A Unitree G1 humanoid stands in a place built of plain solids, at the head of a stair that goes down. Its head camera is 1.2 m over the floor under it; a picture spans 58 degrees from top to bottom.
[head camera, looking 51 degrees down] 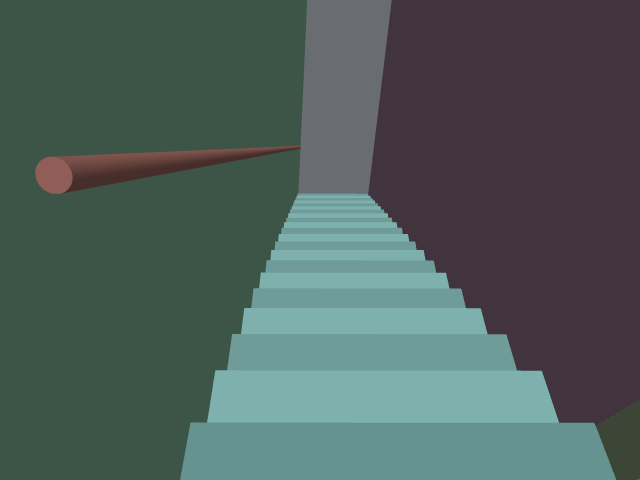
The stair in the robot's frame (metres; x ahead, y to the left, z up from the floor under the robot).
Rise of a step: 0.17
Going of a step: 0.22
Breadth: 1.07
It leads straight ahead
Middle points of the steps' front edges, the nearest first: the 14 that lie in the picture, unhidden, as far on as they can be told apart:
0.35 -0.19 0.00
0.56 -0.19 -0.17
0.78 -0.19 -0.35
1.00 -0.19 -0.52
1.22 -0.19 -0.69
1.43 -0.19 -0.87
1.65 -0.19 -1.04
1.87 -0.19 -1.21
2.08 -0.19 -1.39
2.30 -0.19 -1.56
2.52 -0.19 -1.73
2.73 -0.20 -1.91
2.95 -0.20 -2.08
3.17 -0.20 -2.25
